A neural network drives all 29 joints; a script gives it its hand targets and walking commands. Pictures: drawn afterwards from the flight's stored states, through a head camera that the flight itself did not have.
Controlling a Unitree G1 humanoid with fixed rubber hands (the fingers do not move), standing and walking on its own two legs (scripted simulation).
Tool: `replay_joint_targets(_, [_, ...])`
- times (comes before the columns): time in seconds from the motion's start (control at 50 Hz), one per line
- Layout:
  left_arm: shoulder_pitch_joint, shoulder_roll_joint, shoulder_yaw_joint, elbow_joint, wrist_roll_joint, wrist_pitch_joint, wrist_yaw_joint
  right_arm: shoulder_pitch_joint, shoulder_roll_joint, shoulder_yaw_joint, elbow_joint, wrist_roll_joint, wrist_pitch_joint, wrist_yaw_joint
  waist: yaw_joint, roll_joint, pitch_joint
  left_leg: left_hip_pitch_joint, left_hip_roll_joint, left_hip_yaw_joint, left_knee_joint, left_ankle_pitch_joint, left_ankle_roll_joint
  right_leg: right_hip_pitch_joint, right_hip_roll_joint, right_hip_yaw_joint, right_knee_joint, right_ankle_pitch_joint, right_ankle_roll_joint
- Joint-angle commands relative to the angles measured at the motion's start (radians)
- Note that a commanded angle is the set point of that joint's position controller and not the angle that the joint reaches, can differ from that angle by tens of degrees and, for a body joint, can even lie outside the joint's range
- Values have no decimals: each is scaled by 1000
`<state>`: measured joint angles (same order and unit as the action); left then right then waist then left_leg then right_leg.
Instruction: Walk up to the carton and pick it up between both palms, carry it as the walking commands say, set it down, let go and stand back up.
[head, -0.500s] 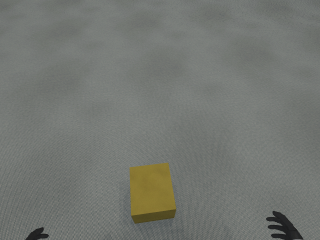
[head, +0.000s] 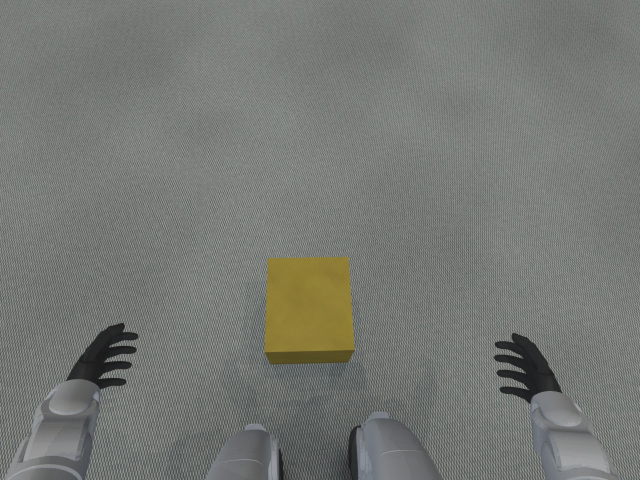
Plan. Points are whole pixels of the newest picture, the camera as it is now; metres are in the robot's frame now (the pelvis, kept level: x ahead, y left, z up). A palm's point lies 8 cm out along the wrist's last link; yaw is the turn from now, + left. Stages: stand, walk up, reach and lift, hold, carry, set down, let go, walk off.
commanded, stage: reach and lift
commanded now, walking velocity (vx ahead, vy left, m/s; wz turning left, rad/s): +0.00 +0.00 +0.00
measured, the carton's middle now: (309, 311) +0.48 +0.01 -0.65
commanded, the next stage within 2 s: none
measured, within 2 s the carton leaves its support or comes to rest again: neither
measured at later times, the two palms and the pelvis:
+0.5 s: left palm (139, 307) +0.34 +0.26 -0.12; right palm (477, 311) +0.33 -0.25 -0.13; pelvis -0.04 +0.00 -0.05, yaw +0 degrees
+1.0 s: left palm (187, 247) +0.47 +0.22 -0.18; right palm (424, 247) +0.46 -0.20 -0.18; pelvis -0.04 +0.00 -0.08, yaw +2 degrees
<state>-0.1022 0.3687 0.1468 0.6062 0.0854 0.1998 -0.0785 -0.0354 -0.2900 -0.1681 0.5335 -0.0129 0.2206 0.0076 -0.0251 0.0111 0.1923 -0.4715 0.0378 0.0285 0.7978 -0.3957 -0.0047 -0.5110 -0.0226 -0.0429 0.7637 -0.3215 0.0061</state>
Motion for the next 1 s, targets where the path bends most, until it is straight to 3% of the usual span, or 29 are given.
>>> replay_joint_targets(0.0, [-131,173,48,-62,-4,-4,5,-94,-105,-26,-79,7,2,-19,5,13,-399,-45,-67,-16,-50,225,6,175,59,41,-2,287,32])
replay_joint_targets(0.12, [-250,175,62,-12,-19,5,8,-215,-102,-28,-56,5,19,-44,21,12,-488,-136,-72,-20,5,240,0,68,61,46,63,282,33])
replay_joint_targets(0.32, [-546,168,63,44,-68,20,6,-502,-99,-37,3,30,31,-55,4,6,-645,-275,-75,-25,69,183,-4,-86,64,32,137,205,24])
replay_joint_targets(0.54, [-850,168,92,141,-92,13,9,-831,-101,-85,101,47,21,-51,12,11,-840,-433,-83,-13,109,142,-6,-218,61,25,176,165,25])
replay_joint_targets(0.84, [-1190,127,121,228,-113,-58,32,-1162,-95,-149,195,43,-60,-58,1,8,-1144,-568,-107,-14,158,327,-13,-341,72,26,242,333,27])
replay_joint_targets(0.98, [-1269,100,173,223,-68,-75,40,-1274,-68,-194,206,5,-80,-48,10,15,-1287,-564,-110,-9,173,439,-18,-341,79,30,258,449,27])
